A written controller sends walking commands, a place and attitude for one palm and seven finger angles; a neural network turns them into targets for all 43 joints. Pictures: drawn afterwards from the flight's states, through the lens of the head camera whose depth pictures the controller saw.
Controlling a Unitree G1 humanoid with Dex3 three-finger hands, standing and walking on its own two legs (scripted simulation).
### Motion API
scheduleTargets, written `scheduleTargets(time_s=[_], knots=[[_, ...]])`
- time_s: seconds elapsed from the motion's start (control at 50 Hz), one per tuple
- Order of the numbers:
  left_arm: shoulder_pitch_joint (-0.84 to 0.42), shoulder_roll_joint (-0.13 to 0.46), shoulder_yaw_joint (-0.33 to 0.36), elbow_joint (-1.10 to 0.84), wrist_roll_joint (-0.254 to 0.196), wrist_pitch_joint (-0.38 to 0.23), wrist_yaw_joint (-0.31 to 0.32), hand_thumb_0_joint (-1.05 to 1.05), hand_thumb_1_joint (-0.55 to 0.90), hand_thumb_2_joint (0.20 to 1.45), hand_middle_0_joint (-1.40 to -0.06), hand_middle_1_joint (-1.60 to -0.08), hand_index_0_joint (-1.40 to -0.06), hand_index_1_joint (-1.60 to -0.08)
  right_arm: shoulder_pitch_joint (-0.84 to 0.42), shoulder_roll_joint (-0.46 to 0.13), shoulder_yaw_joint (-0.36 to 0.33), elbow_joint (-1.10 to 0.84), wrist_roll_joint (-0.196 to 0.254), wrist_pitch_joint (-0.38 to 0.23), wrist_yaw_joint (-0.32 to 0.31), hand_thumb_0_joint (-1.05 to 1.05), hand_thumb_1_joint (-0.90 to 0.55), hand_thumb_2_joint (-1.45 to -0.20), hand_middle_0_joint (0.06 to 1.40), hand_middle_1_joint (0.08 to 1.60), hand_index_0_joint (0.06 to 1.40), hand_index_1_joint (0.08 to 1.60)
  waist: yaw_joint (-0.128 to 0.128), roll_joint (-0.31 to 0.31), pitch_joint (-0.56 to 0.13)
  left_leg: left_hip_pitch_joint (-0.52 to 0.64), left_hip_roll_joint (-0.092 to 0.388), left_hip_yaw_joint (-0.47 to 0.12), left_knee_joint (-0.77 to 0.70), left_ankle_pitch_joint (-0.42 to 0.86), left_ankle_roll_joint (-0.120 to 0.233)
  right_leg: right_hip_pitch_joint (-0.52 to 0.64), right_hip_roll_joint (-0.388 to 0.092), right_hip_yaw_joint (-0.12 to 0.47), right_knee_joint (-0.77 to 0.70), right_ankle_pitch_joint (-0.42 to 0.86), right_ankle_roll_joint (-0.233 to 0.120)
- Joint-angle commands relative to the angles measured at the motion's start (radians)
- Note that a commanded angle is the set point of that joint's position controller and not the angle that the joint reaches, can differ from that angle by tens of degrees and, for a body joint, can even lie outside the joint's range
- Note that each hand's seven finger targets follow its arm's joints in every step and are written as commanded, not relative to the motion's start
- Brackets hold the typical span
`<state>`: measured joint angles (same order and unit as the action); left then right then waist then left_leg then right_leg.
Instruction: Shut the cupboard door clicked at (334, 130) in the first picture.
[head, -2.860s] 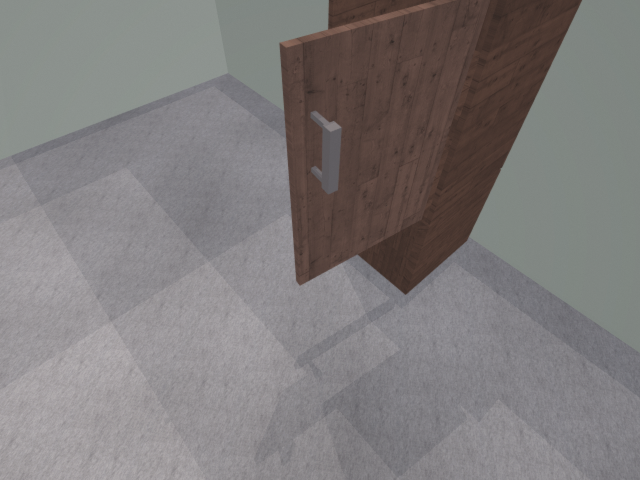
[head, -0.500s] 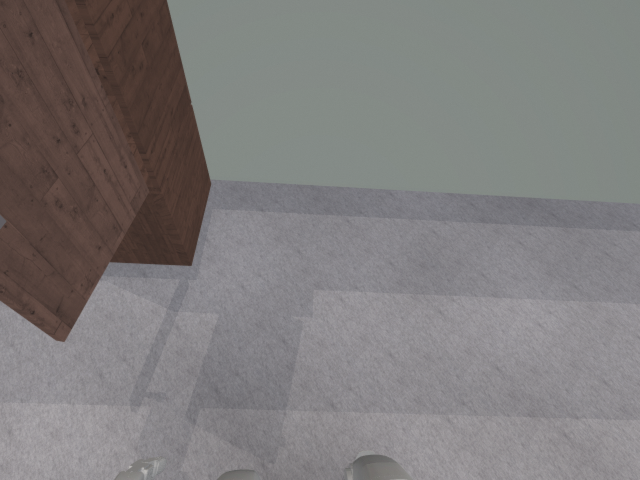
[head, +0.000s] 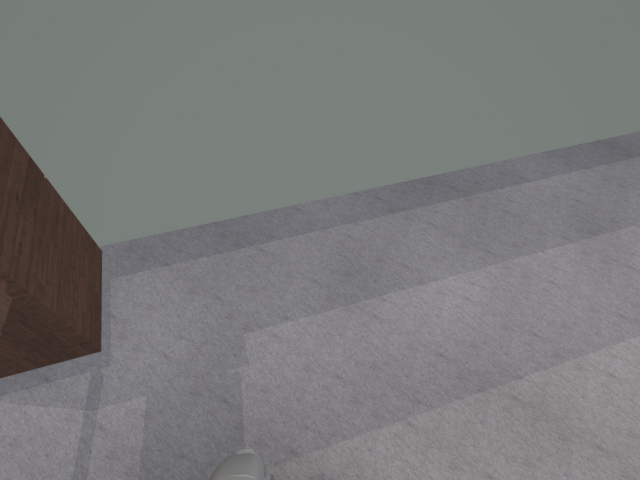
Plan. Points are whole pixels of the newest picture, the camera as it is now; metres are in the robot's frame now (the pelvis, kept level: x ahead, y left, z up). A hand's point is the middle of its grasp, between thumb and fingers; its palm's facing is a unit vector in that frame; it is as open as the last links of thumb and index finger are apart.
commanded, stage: walk to a spot facing it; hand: left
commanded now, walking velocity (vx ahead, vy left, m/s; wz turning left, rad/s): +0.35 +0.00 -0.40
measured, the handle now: out of the picture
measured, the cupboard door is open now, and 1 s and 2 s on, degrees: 82 82 82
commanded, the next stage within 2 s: turn to face it in 0.84 s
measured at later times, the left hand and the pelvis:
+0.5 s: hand (268, 326) +0.36 +0.10 -0.16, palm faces -0.22 -0.95 -0.22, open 7.4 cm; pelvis +0.20 -0.05 -0.01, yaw -11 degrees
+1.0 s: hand (302, 249) +0.53 +0.06 -0.16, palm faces -0.26 -0.95 -0.18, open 7.4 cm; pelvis +0.43 -0.11 +0.00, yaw -17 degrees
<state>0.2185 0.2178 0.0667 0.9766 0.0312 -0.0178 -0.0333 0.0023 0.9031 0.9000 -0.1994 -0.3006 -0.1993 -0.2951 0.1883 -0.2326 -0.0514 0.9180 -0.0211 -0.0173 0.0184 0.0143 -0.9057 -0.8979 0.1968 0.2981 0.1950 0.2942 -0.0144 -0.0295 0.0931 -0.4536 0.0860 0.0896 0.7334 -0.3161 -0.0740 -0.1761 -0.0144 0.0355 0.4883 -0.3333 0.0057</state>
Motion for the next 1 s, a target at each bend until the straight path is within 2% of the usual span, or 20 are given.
scheduleTargets(time_s=[0.0, 0.02, 0.04, 0.06, 0.1, 0.16, 0.28, 0.34, 0.36, 0.38, 0.42, 0.5, 0.64, 0.7, 0.72, 0.74, 0.76, 0.82, 0.88, 0.98], knots=[[-0.069, 0.129, 0.043, -0.084, -0.010, -0.014, 0.008, 0.000, 0.900, 0.900, -0.200, -0.300, -0.200, -0.300, 0.249, -0.160, -0.044, 0.015, -0.009, -0.048, -0.027, 0.000, -0.900, -0.900, 0.200, 0.300, 0.200, 0.300, -0.117, 0.121, -0.131, 0.506, 0.048, -0.082, -0.299, -0.015, 0.042, -0.279, -0.054, 0.088, 0.138, 0.004, -0.092], [-0.040, 0.056, 0.024, -0.102, -0.019, -0.009, 0.001, 0.000, 0.900, 0.900, -0.200, -0.300, -0.200, -0.300, 0.381, -0.283, -0.070, 0.036, -0.031, -0.053, -0.036, 0.000, -0.900, -0.900, 0.200, 0.300, 0.200, 0.300, -0.156, 0.438, -0.201, 0.623, 0.357, -0.481, -0.444, -0.190, 0.151, -0.473, 0.085, -0.080, 0.517, -0.263, -0.025], [-0.112, 0.076, 0.028, -0.145, -0.015, -0.016, -0.003, 0.000, 0.900, 0.900, -0.200, -0.300, -0.200, -0.300, 0.402, -0.275, -0.059, 0.034, -0.031, -0.045, -0.049, 0.000, -0.900, -0.900, 0.200, 0.300, 0.200, 0.300, -0.153, 0.285, -0.175, 0.572, 0.452, -0.658, -0.542, -0.281, 0.239, -0.545, 0.034, 0.006, 0.684, -0.264, -0.036], [-0.155, 0.068, 0.028, -0.147, -0.003, -0.023, -0.005, 0.000, 0.900, 0.900, -0.200, -0.300, -0.200, -0.300, 0.337, -0.248, -0.051, 0.017, -0.031, -0.050, -0.043, 0.000, -0.900, -0.900, 0.200, 0.300, 0.200, 0.300, -0.121, 0.189, -0.090, 0.448, 0.448, -0.643, -0.554, -0.302, 0.256, -0.594, -0.018, 0.013, 0.809, -0.193, -0.045], [-0.145, 0.054, 0.032, -0.116, 0.005, -0.014, -0.021, 0.000, 0.900, 0.900, -0.200, -0.300, -0.200, -0.300, 0.204, -0.143, -0.023, -0.010, -0.026, -0.058, -0.043, 0.000, -0.900, -0.900, 0.200, 0.300, 0.200, 0.300, -0.044, 0.177, 0.018, 0.293, 0.344, -0.398, -0.573, -0.166, 0.192, -0.577, -0.091, 0.008, 0.822, -0.004, -0.029], [-0.109, 0.012, 0.015, -0.097, 0.003, 0.003, -0.036, 0.000, 0.900, 0.900, -0.200, -0.300, -0.200, -0.300, 0.215, -0.114, -0.016, 0.018, -0.018, -0.073, -0.047, 0.000, -0.900, -0.900, 0.200, 0.300, 0.200, 0.300, -0.021, 0.176, -0.088, 0.391, 0.257, -0.105, -0.506, 0.206, 0.169, -0.492, -0.092, -0.054, 0.605, 0.037, -0.006], [-0.190, 0.009, 0.010, -0.117, 0.002, 0.005, -0.034, 0.000, 0.900, 0.900, -0.200, -0.300, -0.200, -0.300, 0.234, -0.119, -0.023, 0.052, -0.021, -0.048, -0.031, 0.000, -0.900, -0.900, 0.200, 0.300, 0.200, 0.300, -0.036, 0.174, -0.051, 0.306, 0.255, 0.037, -0.504, 0.125, 0.160, -0.265, -0.046, -0.165, 0.209, 0.076, -0.012], [-0.020, 0.062, 0.027, -0.059, 0.007, -0.006, -0.024, 0.000, 0.900, 0.900, -0.200, -0.300, -0.200, -0.300, 0.195, -0.110, -0.017, 0.053, -0.016, -0.035, -0.026, 0.000, -0.900, -0.900, 0.200, 0.300, 0.200, 0.300, 0.063, 0.081, -0.112, 0.220, 0.194, 0.106, -0.258, 0.216, 0.110, 0.062, 0.014, -0.197, 0.062, 0.099, -0.047], [0.143, 0.138, 0.049, -0.009, 0.009, -0.020, -0.012, 0.000, 0.900, 0.900, -0.200, -0.300, -0.200, -0.300, 0.164, -0.081, -0.008, 0.038, -0.001, -0.038, -0.018, 0.000, -0.900, -0.900, 0.200, 0.300, 0.200, 0.300, 0.143, -0.067, -0.180, 0.021, 0.121, 0.185, 0.024, 0.211, 0.068, 0.334, -0.117, -0.008, -0.010, -0.031, -0.118], [0.304, 0.269, 0.084, 0.037, 0.000, -0.025, 0.008, 0.000, 0.900, 0.900, -0.200, -0.300, -0.200, -0.300, 0.120, -0.016, 0.006, -0.011, 0.015, -0.042, -0.014, 0.000, -0.900, -0.900, 0.200, 0.300, 0.200, 0.300, 0.198, -0.356, -0.256, -0.250, -0.030, 0.169, 0.374, -0.292, 0.027, 0.501, -0.406, 0.465, -0.186, -0.053, -0.245], [0.175, 0.213, 0.064, 0.013, -0.021, -0.015, 0.035, 0.000, 0.900, 0.900, -0.200, -0.300, -0.200, -0.300, 0.028, -0.057, -0.018, -0.013, 0.007, -0.036, -0.019, 0.000, -0.900, -0.900, 0.200, 0.300, 0.200, 0.300, 0.131, -0.153, -0.122, -0.327, 0.058, -0.051, 0.550, -0.191, 0.043, 0.284, -0.405, 0.451, -0.275, -0.150, -0.272], [0.007, 0.088, 0.025, -0.016, -0.007, -0.045, 0.038, 0.000, 0.900, 0.900, -0.200, -0.300, -0.200, -0.300, 0.123, -0.004, -0.011, 0.064, -0.011, -0.010, -0.012, 0.000, -0.900, -0.900, 0.200, 0.300, 0.200, 0.300, -0.005, -0.104, -0.066, -0.087, 0.090, -0.040, 0.277, -0.035, 0.016, -0.013, -0.270, 0.105, -0.292, 0.143, -0.197], [0.074, 0.118, 0.030, 0.059, -0.013, -0.059, 0.025, 0.000, 0.900, 0.900, -0.200, -0.300, -0.200, -0.300, 0.022, 0.009, -0.008, 0.034, -0.008, -0.035, 0.006, 0.000, -0.900, -0.900, 0.200, 0.300, 0.200, 0.300, 0.020, -0.064, -0.059, 0.027, 0.012, 0.036, -0.138, 0.103, 0.030, 0.086, -0.225, 0.056, -0.231, 0.224, -0.170], [0.053, 0.101, 0.024, 0.060, -0.019, -0.052, 0.026, 0.000, 0.900, 0.900, -0.200, -0.300, -0.200, -0.300, 0.149, -0.055, -0.022, 0.085, -0.013, -0.051, -0.007, 0.000, -0.900, -0.900, 0.200, 0.300, 0.200, 0.300, -0.062, 0.027, -0.086, 0.343, 0.003, 0.026, -0.273, 0.145, 0.067, -0.059, -0.158, -0.014, -0.003, 0.303, -0.116], [0.069, 0.057, 0.017, 0.043, -0.018, -0.049, 0.022, 0.000, 0.900, 0.900, -0.200, -0.300, -0.200, -0.300, 0.272, -0.138, -0.044, 0.119, -0.024, -0.055, -0.017, 0.000, -0.900, -0.900, 0.200, 0.300, 0.200, 0.300, -0.104, 0.198, -0.161, 0.544, 0.169, -0.208, -0.318, 0.096, 0.143, -0.241, -0.061, -0.071, 0.250, 0.193, -0.070], [0.063, 0.027, 0.003, 0.011, -0.023, -0.052, 0.015, 0.000, 0.900, 0.900, -0.200, -0.300, -0.200, -0.300, 0.390, -0.223, -0.060, 0.139, -0.033, -0.050, -0.028, 0.000, -0.900, -0.900, 0.200, 0.300, 0.200, 0.300, -0.138, 0.362, -0.232, 0.672, 0.399, -0.499, -0.443, 0.070, 0.261, -0.419, 0.041, -0.146, 0.574, -0.207, -0.037], [-0.011, 0.041, 0.006, -0.022, -0.009, -0.054, 0.019, 0.000, 0.900, 0.900, -0.200, -0.300, -0.200, -0.300, 0.376, -0.215, -0.056, 0.135, -0.027, -0.038, -0.028, 0.000, -0.900, -0.900, 0.200, 0.300, 0.200, 0.300, -0.138, 0.235, -0.164, 0.545, 0.432, -0.535, -0.485, -0.065, 0.294, -0.470, 0.004, -0.054, 0.725, -0.253, -0.053], [-0.056, 0.029, 0.012, -0.011, -0.003, -0.036, 0.002, 0.000, 0.900, 0.900, -0.200, -0.300, -0.200, -0.300, 0.197, -0.091, -0.027, 0.090, -0.020, -0.051, -0.036, 0.000, -0.900, -0.900, 0.200, 0.300, 0.200, 0.300, -0.045, 0.174, 0.002, 0.299, 0.341, -0.330, -0.560, -0.062, 0.217, -0.512, -0.108, -0.006, 0.748, -0.032, -0.031], [-0.028, -0.018, 0.000, -0.001, -0.006, -0.017, -0.010, 0.000, 0.900, 0.900, -0.200, -0.300, -0.200, -0.300, 0.174, -0.096, -0.021, 0.099, -0.019, -0.063, -0.037, 0.000, -0.900, -0.900, 0.200, 0.300, 0.200, 0.300, -0.010, 0.156, -0.077, 0.304, 0.250, -0.057, -0.510, 0.248, 0.181, -0.343, -0.103, -0.078, 0.417, -0.005, -0.011], [0.074, 0.000, 0.003, 0.046, 0.000, -0.024, 0.002, 0.000, 0.900, 0.900, -0.200, -0.300, -0.200, -0.300, 0.139, -0.082, -0.017, 0.112, -0.006, -0.027, -0.031, 0.000, -0.900, -0.900, 0.200, 0.300, 0.200, 0.300, 0.037, 0.097, -0.089, 0.151, 0.140, 0.016, -0.344, 0.118, 0.132, 0.020, -0.016, -0.194, 0.059, 0.169, 0.003]])
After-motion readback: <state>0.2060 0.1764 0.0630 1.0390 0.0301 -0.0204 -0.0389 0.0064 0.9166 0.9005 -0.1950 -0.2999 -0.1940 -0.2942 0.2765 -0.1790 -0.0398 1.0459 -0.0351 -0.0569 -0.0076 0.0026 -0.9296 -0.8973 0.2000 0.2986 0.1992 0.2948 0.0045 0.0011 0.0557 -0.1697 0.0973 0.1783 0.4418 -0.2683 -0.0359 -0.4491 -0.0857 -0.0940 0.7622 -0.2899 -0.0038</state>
